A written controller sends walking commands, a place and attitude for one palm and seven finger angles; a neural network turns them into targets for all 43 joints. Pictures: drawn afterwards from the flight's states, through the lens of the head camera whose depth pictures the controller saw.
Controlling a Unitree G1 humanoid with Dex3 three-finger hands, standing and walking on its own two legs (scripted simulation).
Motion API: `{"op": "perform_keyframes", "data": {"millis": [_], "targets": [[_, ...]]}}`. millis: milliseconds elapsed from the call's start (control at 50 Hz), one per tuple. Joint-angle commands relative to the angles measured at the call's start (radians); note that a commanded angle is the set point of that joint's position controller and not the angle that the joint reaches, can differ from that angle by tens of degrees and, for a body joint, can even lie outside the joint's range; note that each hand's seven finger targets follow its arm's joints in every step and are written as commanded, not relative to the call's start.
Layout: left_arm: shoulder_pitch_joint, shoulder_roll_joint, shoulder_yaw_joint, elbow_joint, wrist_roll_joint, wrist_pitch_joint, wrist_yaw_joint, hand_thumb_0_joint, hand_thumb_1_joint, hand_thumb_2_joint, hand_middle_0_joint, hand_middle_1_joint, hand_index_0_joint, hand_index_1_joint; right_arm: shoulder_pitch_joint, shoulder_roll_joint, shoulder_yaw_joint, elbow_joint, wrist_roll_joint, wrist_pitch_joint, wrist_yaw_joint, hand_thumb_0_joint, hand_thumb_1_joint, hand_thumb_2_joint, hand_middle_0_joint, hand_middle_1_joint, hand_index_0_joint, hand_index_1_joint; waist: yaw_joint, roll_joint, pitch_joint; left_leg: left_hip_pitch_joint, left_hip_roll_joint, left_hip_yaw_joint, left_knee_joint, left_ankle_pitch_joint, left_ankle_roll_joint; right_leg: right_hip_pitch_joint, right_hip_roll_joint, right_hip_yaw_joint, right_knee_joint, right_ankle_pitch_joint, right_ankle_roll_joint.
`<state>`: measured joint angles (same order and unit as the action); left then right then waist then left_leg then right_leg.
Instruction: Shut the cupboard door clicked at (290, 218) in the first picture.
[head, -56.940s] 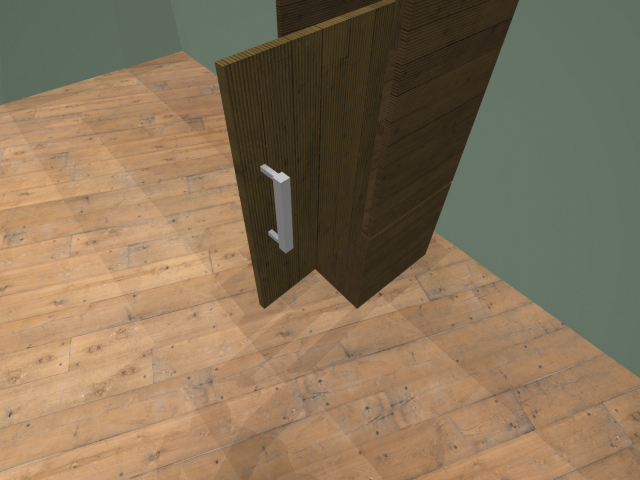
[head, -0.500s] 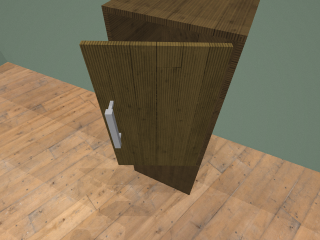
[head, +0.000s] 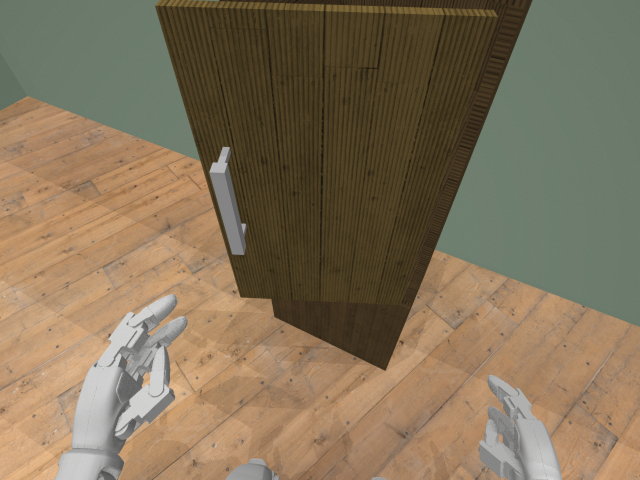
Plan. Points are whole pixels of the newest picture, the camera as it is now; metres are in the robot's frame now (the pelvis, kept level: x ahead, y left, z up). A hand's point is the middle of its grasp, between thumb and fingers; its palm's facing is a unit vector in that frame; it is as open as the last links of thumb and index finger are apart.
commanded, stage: raise the hand and make a fist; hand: left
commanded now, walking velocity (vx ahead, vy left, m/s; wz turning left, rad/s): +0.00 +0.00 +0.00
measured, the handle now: (232, 204) +0.49 +0.17 +0.05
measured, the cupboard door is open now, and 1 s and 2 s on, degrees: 24 24 24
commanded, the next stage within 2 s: bring the fist close to the handle in 1.62 s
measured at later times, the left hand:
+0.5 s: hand (135, 417) +0.19 +0.22 +0.02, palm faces +0.03 -1.00 -0.04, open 4.3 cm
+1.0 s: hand (119, 402) +0.20 +0.23 +0.04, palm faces +0.02 -1.00 -0.05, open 3.1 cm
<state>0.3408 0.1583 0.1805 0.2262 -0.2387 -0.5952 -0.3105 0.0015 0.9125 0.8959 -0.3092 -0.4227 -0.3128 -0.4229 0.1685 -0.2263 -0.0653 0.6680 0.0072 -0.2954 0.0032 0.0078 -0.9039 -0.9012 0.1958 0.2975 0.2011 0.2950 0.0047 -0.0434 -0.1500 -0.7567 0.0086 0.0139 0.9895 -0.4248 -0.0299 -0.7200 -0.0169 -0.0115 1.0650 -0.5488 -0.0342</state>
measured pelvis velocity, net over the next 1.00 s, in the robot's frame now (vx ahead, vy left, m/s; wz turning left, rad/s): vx -0.02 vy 0.05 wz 0.01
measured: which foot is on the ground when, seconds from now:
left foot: down 0.00-1.00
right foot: down 0.00-1.00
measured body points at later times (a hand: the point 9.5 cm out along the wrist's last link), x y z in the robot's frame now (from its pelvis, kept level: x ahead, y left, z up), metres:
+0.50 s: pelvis -0.04 +0.03 -0.03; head +0.01 +0.03 +0.42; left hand +0.18 +0.27 +0.03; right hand +0.11 -0.20 -0.11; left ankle +0.03 +0.15 -0.67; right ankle -0.01 -0.09 -0.67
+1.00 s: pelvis -0.02 +0.05 -0.02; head +0.03 +0.06 +0.43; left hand +0.19 +0.28 +0.04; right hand +0.19 -0.17 -0.08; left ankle +0.03 +0.15 -0.67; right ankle -0.01 -0.09 -0.67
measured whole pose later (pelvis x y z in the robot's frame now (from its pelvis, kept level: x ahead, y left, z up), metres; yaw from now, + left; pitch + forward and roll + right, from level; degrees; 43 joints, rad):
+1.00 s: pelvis -0.02 +0.05 -0.02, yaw +0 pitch +13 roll -3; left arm 0.40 0.24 0.13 -0.09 -0.25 -0.34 -0.20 0.01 0.90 0.90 -1.21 -1.40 -1.21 -1.40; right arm 0.22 -0.21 0.04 0.47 0.01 -0.19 -0.05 0.01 -0.90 -0.90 0.20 0.30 0.20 0.30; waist 0.01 0.04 -0.14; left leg -0.92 0.01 -0.05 1.16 -0.48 0.01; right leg -0.81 0.00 -0.06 1.11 -0.54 0.01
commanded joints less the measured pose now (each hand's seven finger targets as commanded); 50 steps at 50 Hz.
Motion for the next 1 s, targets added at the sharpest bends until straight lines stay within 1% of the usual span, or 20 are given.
{"op": "perform_keyframes", "data": {"millis": [0,20,40,80,140,200,280,340,360,420,520,540,560,580,700,740,760,820,900,980], "targets": [[0.134,0.203,0.189,-0.157,-0.105,-0.040,-0.111,0.000,0.900,0.900,-0.475,-0.600,-0.475,-0.600,-0.058,-0.120,-0.036,-0.253,0.013,-0.020,-0.012,0.000,-0.900,-0.900,0.200,0.300,0.200,0.300,0.085,0.050,-0.236,-0.059,-0.055,0.020,0.104,0.219,0.030,0.079,-0.026,0.139,-0.085,0.424,0.036],[0.084,0.196,0.187,-0.220,-0.121,-0.021,-0.097,0.000,0.900,0.900,-0.493,-0.620,-0.493,-0.620,-0.052,-0.115,-0.038,-0.269,0.016,-0.019,-0.022,0.000,-0.900,-0.900,0.200,0.300,0.200,0.300,0.070,0.011,-0.274,-0.078,-0.048,0.019,0.129,0.197,0.034,0.073,-0.026,0.160,-0.097,0.376,0.054],[-0.007,0.206,0.176,-0.284,-0.130,-0.014,-0.080,0.000,0.900,0.900,-0.512,-0.640,-0.512,-0.640,-0.042,-0.108,-0.032,-0.273,0.018,-0.017,-0.032,0.000,-0.900,-0.900,0.200,0.300,0.200,0.300,0.043,-0.016,-0.259,-0.128,-0.040,0.013,0.155,0.128,0.039,0.037,-0.024,0.188,-0.123,0.240,0.063],[-0.139,0.201,0.113,-0.426,-0.120,-0.030,-0.048,0.000,0.900,0.900,-0.548,-0.680,-0.548,-0.680,-0.026,-0.112,-0.022,-0.281,0.021,-0.028,-0.051,0.000,-0.900,-0.900,0.200,0.300,0.200,0.300,0.002,0.070,-0.201,-0.107,-0.021,-0.004,0.157,0.042,0.051,-0.076,-0.010,0.170,-0.164,0.013,0.043],[-0.223,0.179,-0.004,-0.541,-0.079,-0.036,-0.016,0.000,0.900,0.900,-0.603,-0.740,-0.603,-0.740,-0.015,-0.132,-0.002,-0.282,0.016,-0.048,-0.082,0.000,-0.900,-0.900,0.200,0.300,0.200,0.300,-0.051,0.072,-0.162,-0.085,-0.004,-0.031,0.146,-0.041,0.073,-0.188,0.022,0.120,-0.156,-0.144,0.020],[-0.154,0.171,-0.035,-0.454,-0.056,0.039,-0.010,0.000,0.900,0.900,-0.658,-0.800,-0.658,-0.800,0.006,-0.140,0.011,-0.269,0.023,-0.054,-0.101,0.000,-0.900,-0.900,0.200,0.300,0.200,0.300,-0.049,0.073,-0.135,-0.109,-0.008,-0.051,0.105,-0.125,0.069,-0.203,0.030,0.080,-0.151,-0.191,0.017],[-0.025,0.204,0.042,-0.384,-0.067,0.183,0.018,0.000,0.900,0.900,-0.732,-0.880,-0.732,-0.880,0.002,-0.129,0.015,-0.290,0.035,-0.033,-0.102,0.000,-0.900,-0.900,0.200,0.300,0.200,0.300,0.011,0.045,-0.165,-0.114,-0.016,-0.055,0.046,-0.121,0.061,-0.120,0.024,0.059,-0.173,-0.195,0.020],[0.023,0.223,0.095,-0.410,-0.060,0.229,0.081,0.000,0.900,0.900,-0.787,-0.940,-0.787,-0.940,-0.016,-0.113,0.020,-0.306,0.030,-0.014,-0.094,0.000,-0.900,-0.900,0.200,0.300,0.200,0.300,0.047,0.067,-0.171,-0.089,-0.016,-0.057,0.004,-0.082,0.057,-0.073,0.029,0.030,-0.165,-0.150,0.013],[0.018,0.208,0.087,-0.452,-0.057,0.219,0.102,0.000,0.900,0.900,-0.805,-0.960,-0.805,-0.960,-0.010,-0.109,0.021,-0.309,0.027,-0.013,-0.089,0.000,-0.900,-0.900,0.200,0.300,0.200,0.300,0.043,0.077,-0.192,-0.060,-0.015,-0.061,-0.004,-0.051,0.056,-0.072,0.029,0.009,-0.147,-0.095,0.012],[0.027,0.169,0.049,-0.462,-0.040,0.175,0.141,0.000,0.900,0.900,-0.860,-1.020,-0.860,-1.020,0.000,-0.109,0.021,-0.298,0.013,-0.011,-0.077,0.000,-0.900,-0.900,0.200,0.300,0.200,0.300,0.020,0.064,-0.166,-0.034,-0.009,-0.069,-0.014,-0.016,0.053,-0.099,0.037,-0.034,-0.114,-0.012,0.013],[0.025,0.158,0.000,-0.454,-0.028,0.111,0.129,0.000,0.900,0.900,-0.952,-1.120,-0.952,-1.120,0.021,-0.133,0.021,-0.292,0.006,-0.017,-0.068,0.000,-0.900,-0.900,0.200,0.300,0.200,0.300,-0.005,0.076,-0.142,-0.033,-0.004,-0.081,-0.019,-0.046,0.051,-0.142,0.040,-0.051,-0.089,0.003,0.008],[0.014,0.162,-0.002,-0.472,-0.029,0.106,0.122,0.000,0.900,0.900,-0.970,-1.140,-0.970,-1.140,0.022,-0.137,0.020,-0.295,0.004,-0.018,-0.070,0.000,-0.900,-0.900,0.200,0.300,0.200,0.300,0.001,0.088,-0.160,-0.023,-0.004,-0.087,-0.022,-0.034,0.052,-0.132,0.042,-0.055,-0.078,0.022,0.005],[0.023,0.164,-0.003,-0.474,-0.030,0.108,0.116,0.000,0.900,0.900,-0.988,-1.160,-0.988,-1.160,0.025,-0.138,0.020,-0.299,0.006,-0.016,-0.068,0.000,-0.900,-0.900,0.200,0.300,0.200,0.300,0.002,0.109,-0.164,-0.013,-0.005,-0.086,-0.029,-0.040,0.049,-0.132,0.040,-0.057,-0.079,0.024,0.005],[0.032,0.171,0.009,-0.480,-0.035,0.111,0.113,0.000,0.900,0.900,-1.007,-1.180,-1.007,-1.180,0.030,-0.140,0.017,-0.300,0.006,-0.013,-0.070,0.000,-0.900,-0.900,0.200,0.300,0.200,0.300,0.003,0.091,-0.182,-0.004,-0.005,-0.088,-0.029,-0.025,0.050,-0.120,0.042,-0.059,-0.079,0.041,0.005],[0.043,0.171,0.010,-0.553,-0.033,0.140,0.124,0.000,0.900,0.900,-1.117,-1.300,-1.117,-1.300,0.038,-0.138,0.018,-0.313,0.006,0.011,-0.069,0.000,-0.900,-0.900,0.200,0.300,0.200,0.300,0.003,0.124,-0.216,0.065,0.000,-0.100,-0.044,0.053,0.044,-0.095,0.050,-0.076,-0.070,0.129,0.004],[0.046,0.181,0.013,-0.552,-0.020,0.152,0.131,0.000,0.900,0.900,-1.153,-1.340,-1.153,-1.340,0.042,-0.136,0.021,-0.314,0.006,0.023,-0.068,0.000,-0.900,-0.900,0.200,0.300,0.200,0.300,0.006,0.154,-0.205,0.071,-0.001,-0.102,-0.046,0.075,0.043,-0.088,0.053,-0.077,-0.068,0.146,0.000],[0.044,0.162,-0.008,-0.563,-0.018,0.155,0.131,0.000,0.900,0.900,-1.172,-1.360,-1.172,-1.360,0.038,-0.133,0.022,-0.319,0.006,0.026,-0.065,0.000,-0.900,-0.900,0.200,0.300,0.200,0.300,-0.002,0.159,-0.199,0.088,0.002,-0.104,-0.048,0.088,0.040,-0.097,0.052,-0.082,-0.068,0.157,0.002],[0.042,0.163,-0.003,-0.534,-0.020,0.172,0.128,0.000,0.900,0.900,-1.227,-1.420,-1.227,-1.420,0.040,-0.134,0.025,-0.326,0.006,0.043,-0.064,0.000,-0.900,-0.900,0.200,0.300,0.200,0.300,-0.009,0.120,-0.171,0.071,0.001,-0.104,-0.053,0.060,0.039,-0.093,0.055,-0.084,-0.084,0.145,0.005],[0.020,0.171,0.001,-0.531,-0.023,0.188,0.110,0.000,0.900,0.900,-1.300,-1.500,-1.300,-1.500,0.043,-0.136,0.031,-0.340,0.006,0.056,-0.066,0.000,-0.900,-0.900,0.200,0.300,0.200,0.300,-0.011,0.131,-0.167,0.076,-0.003,-0.094,-0.050,0.072,0.041,-0.078,0.055,-0.078,-0.098,0.157,0.005],[0.013,0.188,0.027,-0.529,-0.038,0.196,0.095,0.000,0.900,0.900,-1.300,-1.500,-1.300,-1.500,0.047,-0.132,0.034,-0.343,0.006,0.062,-0.067,0.000,-0.900,-0.900,0.200,0.300,0.200,0.300,-0.005,0.126,-0.190,0.084,-0.007,-0.083,-0.041,0.109,0.043,-0.042,0.056,-0.070,-0.108,0.191,0.004]]}}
